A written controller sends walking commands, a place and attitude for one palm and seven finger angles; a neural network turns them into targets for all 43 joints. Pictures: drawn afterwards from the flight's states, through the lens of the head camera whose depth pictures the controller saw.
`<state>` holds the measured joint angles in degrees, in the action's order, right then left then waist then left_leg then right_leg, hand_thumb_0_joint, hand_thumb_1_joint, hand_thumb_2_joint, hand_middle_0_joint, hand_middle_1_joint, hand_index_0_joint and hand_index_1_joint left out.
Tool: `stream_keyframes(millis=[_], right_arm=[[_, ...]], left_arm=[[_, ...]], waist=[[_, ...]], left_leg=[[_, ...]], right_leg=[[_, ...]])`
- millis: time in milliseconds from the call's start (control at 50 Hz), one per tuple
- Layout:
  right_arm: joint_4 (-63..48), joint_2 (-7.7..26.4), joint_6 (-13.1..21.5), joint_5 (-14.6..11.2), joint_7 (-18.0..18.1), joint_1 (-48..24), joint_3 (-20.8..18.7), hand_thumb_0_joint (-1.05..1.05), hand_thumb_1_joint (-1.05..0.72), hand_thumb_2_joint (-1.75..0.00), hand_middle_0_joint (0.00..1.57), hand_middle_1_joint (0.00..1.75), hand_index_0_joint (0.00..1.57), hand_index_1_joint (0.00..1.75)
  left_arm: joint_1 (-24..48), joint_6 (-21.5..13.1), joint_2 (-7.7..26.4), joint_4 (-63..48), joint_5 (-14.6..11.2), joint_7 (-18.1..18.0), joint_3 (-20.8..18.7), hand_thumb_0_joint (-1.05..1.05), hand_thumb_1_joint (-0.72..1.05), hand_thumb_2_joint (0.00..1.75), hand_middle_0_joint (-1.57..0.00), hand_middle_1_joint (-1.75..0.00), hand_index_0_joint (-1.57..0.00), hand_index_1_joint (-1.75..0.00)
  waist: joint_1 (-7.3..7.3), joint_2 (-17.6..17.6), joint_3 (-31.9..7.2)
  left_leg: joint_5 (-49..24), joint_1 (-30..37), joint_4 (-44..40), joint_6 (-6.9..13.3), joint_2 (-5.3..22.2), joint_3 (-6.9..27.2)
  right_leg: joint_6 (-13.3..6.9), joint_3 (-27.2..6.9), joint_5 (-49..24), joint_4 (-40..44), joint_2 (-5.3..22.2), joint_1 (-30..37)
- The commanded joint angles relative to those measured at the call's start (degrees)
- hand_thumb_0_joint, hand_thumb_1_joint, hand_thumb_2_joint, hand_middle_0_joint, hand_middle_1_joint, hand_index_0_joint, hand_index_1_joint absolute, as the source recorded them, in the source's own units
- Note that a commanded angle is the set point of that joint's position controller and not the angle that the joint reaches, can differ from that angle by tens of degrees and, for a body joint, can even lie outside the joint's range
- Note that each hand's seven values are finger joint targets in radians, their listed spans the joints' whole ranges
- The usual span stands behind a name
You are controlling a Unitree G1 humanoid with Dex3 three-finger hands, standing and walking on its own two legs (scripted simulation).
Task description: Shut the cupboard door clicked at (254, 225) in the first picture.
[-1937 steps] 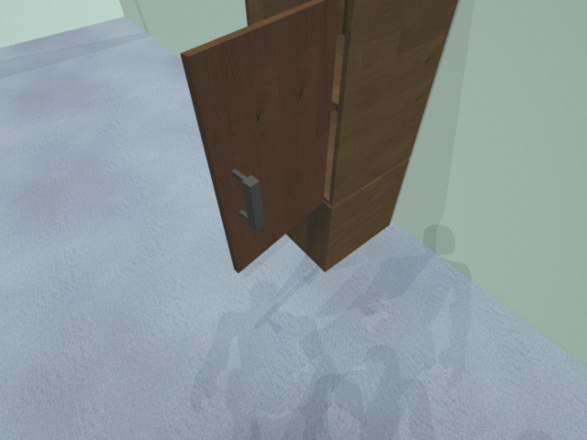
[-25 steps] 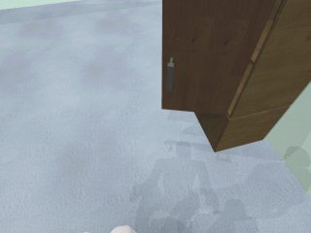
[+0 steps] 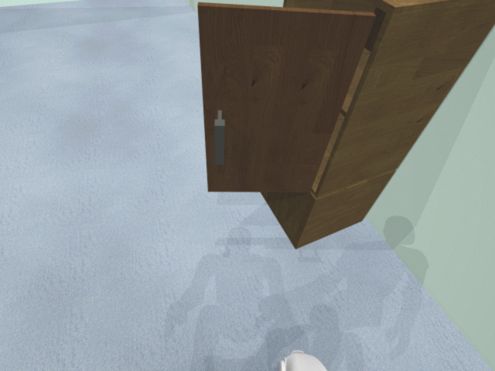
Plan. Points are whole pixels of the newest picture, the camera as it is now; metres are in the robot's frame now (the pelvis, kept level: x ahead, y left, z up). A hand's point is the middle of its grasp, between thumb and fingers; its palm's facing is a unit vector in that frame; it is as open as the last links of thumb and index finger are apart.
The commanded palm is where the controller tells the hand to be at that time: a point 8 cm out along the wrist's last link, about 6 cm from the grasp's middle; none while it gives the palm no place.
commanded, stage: take the last steps up to it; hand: left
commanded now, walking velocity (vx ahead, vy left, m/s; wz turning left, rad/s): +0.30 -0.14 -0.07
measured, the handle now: (219, 137) +0.69 +0.10 -0.08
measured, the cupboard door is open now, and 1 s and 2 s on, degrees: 67 67 67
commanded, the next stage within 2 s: come to a stop and stand still in 0.48 s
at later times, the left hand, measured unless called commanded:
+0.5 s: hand (215, 358) +0.18 +0.06 -0.18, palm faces +0.08 -0.98 -0.19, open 7.2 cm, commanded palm none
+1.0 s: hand (220, 329) +0.23 +0.05 -0.18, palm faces +0.01 -0.96 -0.26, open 7.4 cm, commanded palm none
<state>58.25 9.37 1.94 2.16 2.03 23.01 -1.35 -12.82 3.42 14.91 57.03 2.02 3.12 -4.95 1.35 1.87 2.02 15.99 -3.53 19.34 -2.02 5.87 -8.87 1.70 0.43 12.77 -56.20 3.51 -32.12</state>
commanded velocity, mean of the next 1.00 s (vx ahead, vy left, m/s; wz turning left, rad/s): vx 0.03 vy -0.02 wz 0.02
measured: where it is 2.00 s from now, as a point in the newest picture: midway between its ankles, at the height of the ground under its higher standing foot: outside the picture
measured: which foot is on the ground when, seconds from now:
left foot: down 0.00-0.16, up 0.18-0.62, down 0.64-0.88, up 0.90-1.00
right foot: up 0.00-0.14, down 0.16-1.00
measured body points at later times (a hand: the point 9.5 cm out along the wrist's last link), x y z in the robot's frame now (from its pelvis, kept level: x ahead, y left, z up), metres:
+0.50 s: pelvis +0.16 -0.12 -0.01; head +0.17 -0.12 +0.44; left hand +0.17 +0.11 -0.16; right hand +0.24 -0.35 -0.15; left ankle +0.21 +0.00 -0.71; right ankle +0.12 -0.17 -0.75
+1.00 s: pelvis +0.23 -0.13 -0.01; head +0.29 -0.14 +0.44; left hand +0.23 +0.10 -0.16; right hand +0.27 -0.36 -0.17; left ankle +0.23 +0.00 -0.71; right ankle +0.12 -0.18 -0.74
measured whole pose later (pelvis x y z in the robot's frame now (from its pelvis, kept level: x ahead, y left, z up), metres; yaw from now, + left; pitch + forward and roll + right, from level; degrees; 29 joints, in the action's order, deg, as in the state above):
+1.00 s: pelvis +0.23 -0.13 -0.01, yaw -1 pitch +1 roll +3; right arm 60.2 9.8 -4.3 0.4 2.8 9.4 -2.6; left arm -16.6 0.9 8.9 59.9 1.6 -3.5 -1.6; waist -0.8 1.8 5.2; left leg 24.9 -22.1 46.1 -0.8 -0.8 -4.1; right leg -5.0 2.5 23.2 -26.9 -1.3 -3.8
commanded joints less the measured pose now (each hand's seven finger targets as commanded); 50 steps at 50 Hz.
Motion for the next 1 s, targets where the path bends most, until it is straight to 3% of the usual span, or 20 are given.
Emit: stream_keyframes(millis=[0, 60, 100, 120, 140, 160, 180, 280, 440, 540, 580, 620, 660, 700, 740, 820, 860, 880, 920, 980], right_arm=[[-0.09, 11.82, 1.03, 0.27, 0.16, 4.90, -2.93, 0.00, -0.90, -0.90, 0.20, 0.30, 0.20, 0.30], [0.22, 12.78, 0.88, 0.32, -0.19, 2.56, -3.38, 0.00, -0.90, -0.90, 0.20, 0.30, 0.20, 0.30], [0.48, 12.73, 0.64, -0.33, -0.50, 0.76, -3.33, 0.00, -0.90, -0.90, 0.20, 0.30, 0.20, 0.30], [0.21, 10.40, 0.87, -1.11, -1.19, 0.68, -2.91, 0.00, -0.90, -0.90, 0.20, 0.30, 0.20, 0.30], [-1.76, 5.08, 0.74, -1.80, -1.41, -0.26, -1.58, 0.00, -0.90, -0.90, 0.20, 0.30, 0.20, 0.30], [-2.86, 6.63, 0.28, -1.75, -1.21, -2.24, -1.74, 0.00, -0.90, -0.90, 0.20, 0.30, 0.20, 0.30], [-2.24, 6.11, 0.33, -1.81, -1.20, -3.20, -2.04, 0.00, -0.90, -0.90, 0.20, 0.30, 0.20, 0.30], [1.04, 2.77, -1.64, -0.33, -1.70, -0.10, -1.89, 0.00, -0.90, -0.90, 0.20, 0.30, 0.20, 0.30], [-2.09, 2.30, -1.23, -0.59, -2.23, -9.11, -1.49, 0.00, -0.90, -0.90, 0.20, 0.30, 0.20, 0.30], [-1.56, 2.33, -0.11, -0.85, -1.87, -10.89, -0.89, 0.00, -0.90, -0.90, 0.20, 0.30, 0.20, 0.30], [0.33, 2.89, 0.57, -0.77, -1.20, -7.46, -0.36, 0.00, -0.90, -0.90, 0.20, 0.30, 0.20, 0.30], [2.08, 6.54, 0.83, -0.77, 0.32, -2.06, -0.46, 0.00, -0.90, -0.90, 0.20, 0.30, 0.20, 0.30], [2.48, 7.19, -0.23, -1.88, 1.17, -4.42, 0.21, 0.00, -0.90, -0.90, 0.20, 0.30, 0.20, 0.30], [1.53, 6.83, -1.15, -2.29, 1.55, -10.07, 0.32, 0.00, -0.90, -0.90, 0.20, 0.30, 0.20, 0.30], [0.77, 6.64, -2.07, -2.51, 1.65, -11.76, -0.30, 0.00, -0.90, -0.90, 0.20, 0.30, 0.20, 0.30], [-0.04, 7.18, -3.82, -1.78, 1.60, -8.97, -1.82, 0.00, -0.90, -0.90, 0.20, 0.30, 0.20, 0.30], [-1.52, 5.89, -4.63, -1.67, 1.33, -11.68, -1.92, 0.00, -0.90, -0.90, 0.20, 0.30, 0.20, 0.30], [-1.72, 5.00, -4.85, -1.71, 1.02, -12.81, -1.97, 0.00, -0.90, -0.90, 0.20, 0.30, 0.20, 0.30], [-1.57, 4.31, -5.18, -1.71, 0.77, -13.53, -2.04, 0.00, -0.90, -0.90, 0.20, 0.30, 0.20, 0.30], [-1.53, 3.69, -4.74, -1.90, 0.39, -13.89, -1.51, 0.00, -0.90, -0.90, 0.20, 0.30, 0.20, 0.30]], left_arm=[[10.65, -2.39, -0.56, -6.81, -0.42, 0.66, 1.08, 0.00, 0.90, 0.90, -0.20, -0.30, -0.20, -0.30], [8.25, -3.12, 0.22, -5.51, -0.62, 0.54, 0.77, 0.00, 0.90, 0.90, -0.20, -0.30, -0.20, -0.30], [-3.00, -4.17, 2.65, -1.44, -0.55, 0.00, -0.01, 0.00, 0.90, 0.90, -0.20, -0.30, -0.20, -0.30], [-11.62, -5.05, 7.01, 1.55, -0.23, -0.78, -1.07, 0.00, 0.90, 0.90, -0.20, -0.30, -0.20, -0.30], [-18.35, -5.53, 12.88, 4.03, -0.39, -2.07, -2.22, 0.00, 0.90, 0.90, -0.20, -0.30, -0.20, -0.30], [-16.73, -5.34, 12.62, 3.80, -1.34, -2.70, -1.86, 0.00, 0.90, 0.90, -0.20, -0.30, -0.20, -0.30], [-11.26, -5.60, 9.86, 2.84, -1.16, -3.12, -1.43, 0.00, 0.90, 0.90, -0.20, -0.30, -0.20, -0.30], [0.36, -6.60, 0.34, 0.46, -1.17, -3.80, 1.82, 0.00, 0.90, 0.90, -0.20, -0.30, -0.20, -0.30], [-5.15, -8.06, 0.19, 3.95, -0.85, -4.14, 2.28, 0.00, 0.90, 0.90, -0.20, -0.30, -0.20, -0.30], [-8.04, -7.68, 0.77, 6.32, -0.97, -4.21, 2.26, 0.00, 0.90, 0.90, -0.20, -0.30, -0.20, -0.30], [-7.90, -7.51, -0.37, 6.87, -1.53, -4.42, 2.60, 0.00, 0.90, 0.90, -0.20, -0.30, -0.20, -0.30], [-9.97, -7.03, -4.11, 6.74, -2.18, -5.52, 3.89, 0.00, 0.90, 0.90, -0.20, -0.30, -0.20, -0.30], [-11.19, -5.32, -4.76, 6.56, -1.88, -6.32, 4.44, 0.00, 0.90, 0.90, -0.20, -0.30, -0.20, -0.30], [-10.51, -3.72, -3.80, 6.79, -1.83, -6.10, 4.18, 0.00, 0.90, 0.90, -0.20, -0.30, -0.20, -0.30], [-11.27, -3.21, -1.96, 6.47, -1.20, -6.23, 3.56, 0.00, 0.90, 0.90, -0.20, -0.30, -0.20, -0.30], [-11.89, -2.97, 1.80, 4.35, -1.08, -7.18, 1.90, 0.00, 0.90, 0.90, -0.20, -0.30, -0.20, -0.30], [-13.15, -2.86, 2.47, 3.72, -0.61, -7.38, 1.55, 0.00, 0.90, 0.90, -0.20, -0.30, -0.20, -0.30], [-12.94, -2.66, 2.57, 3.67, -0.36, -7.37, 1.58, 0.00, 0.90, 0.90, -0.20, -0.30, -0.20, -0.30], [-10.93, -2.41, 3.03, 2.12, -0.11, -7.40, 1.42, 0.00, 0.90, 0.90, -0.20, -0.30, -0.20, -0.30], [-9.59, -2.81, 4.34, 1.14, -0.59, -7.25, 1.16, 0.00, 0.90, 0.90, -0.20, -0.30, -0.20, -0.30]], waist=[[2.78, -12.46, 4.51], [1.13, -13.10, 2.85], [-4.29, -7.67, -2.99], [-8.14, 1.33, -8.59], [-10.09, 18.27, -11.57], [-8.97, 13.10, -10.37], [-6.75, 11.19, -6.66], [1.01, 2.65, -0.40], [-0.68, -0.05, 0.95], [-0.76, 0.02, 0.80], [0.63, -1.20, -1.66], [1.67, -6.48, -6.95], [-0.83, -11.18, -4.26], [-1.92, -8.96, 0.73], [-2.08, -5.10, 2.65], [-1.23, 2.56, -8.09], [-3.06, 8.97, -6.66], [-3.24, 8.62, -5.33], [-2.90, 6.92, -2.74], [-2.70, 5.14, -2.24]], left_leg=[[-13.18, 1.00, -6.67, 8.19, 14.14, 6.93], [-13.84, -3.33, -3.77, 7.44, 14.00, 6.00], [-19.25, -7.46, 8.79, 4.42, 9.52, 1.72], [-12.94, -17.64, 22.21, 2.28, 5.36, -2.02], [19.97, -29.99, 39.63, 0.71, -3.56, -2.02], [20.71, -31.47, 48.00, 2.28, -1.83, 5.40], [14.39, -33.82, 51.48, 2.48, 0.12, 7.42], [2.85, -23.98, 44.05, 0.87, 2.10, 6.48], [1.28, -26.70, 25.18, 0.30, 0.77, 5.53], [-1.47, -19.19, 15.61, 1.64, -2.01, 3.39], [-15.26, -10.56, 8.61, 2.76, -3.28, 3.94], [-52.83, 7.13, 12.76, 8.76, 6.57, 12.69], [-63.11, 2.76, 8.68, 13.22, 13.05, 15.72], [-49.62, -3.76, 4.50, 10.29, 9.79, 14.36], [-43.56, -3.97, 7.51, 7.39, 5.64, 12.21], [-34.15, -4.51, 17.14, 4.80, 1.57, 6.42], [-0.59, -17.69, 23.66, 2.32, -3.79, 4.06], [10.71, -22.34, 27.39, 1.65, -5.92, 4.56], [13.00, -25.07, 31.56, 1.15, -6.47, 6.22], [10.01, -24.78, 26.27, 0.86, -7.25, 4.34]], right_leg=[[-0.53, 3.13, 0.33, 12.13, 1.06, -3.34], [-2.02, 4.99, 1.15, 19.71, -0.89, 8.20], [-3.44, 6.32, -2.73, 28.22, -3.80, 25.84], [-5.94, -1.48, 2.27, 31.76, 2.97, 40.96], [-11.01, -21.74, 2.43, 38.16, 17.53, 46.96], [-12.84, -24.16, 3.43, 42.83, 19.56, 41.16], [-12.73, -20.44, 0.65, 43.15, 17.37, 37.91], [-11.29, -2.17, -8.30, 45.08, 10.68, 18.68], [-14.98, -4.56, -20.26, 45.15, 12.61, 27.80], [-12.66, -3.47, -28.83, 39.46, 10.81, 30.08], [-8.62, 0.18, -39.73, 30.53, 6.75, 29.57], [-2.56, 2.57, -27.47, 22.73, 2.00, 18.08], [-0.79, 1.86, 7.91, 23.38, -0.07, 18.68], [-1.37, 0.41, 6.36, 29.81, 0.68, 20.55], [-2.16, -1.48, -13.18, 33.92, 1.93, 20.42], [-1.78, -3.60, -51.00, 28.51, 6.71, 27.41], [-3.34, -7.08, -71.43, 28.00, 11.49, 35.58], [-5.53, -7.91, -75.90, 27.85, 13.58, 37.32], [-7.83, -6.39, -70.89, 28.48, 13.28, 37.28], [-6.68, -4.63, -68.60, 26.85, 10.65, 39.83]])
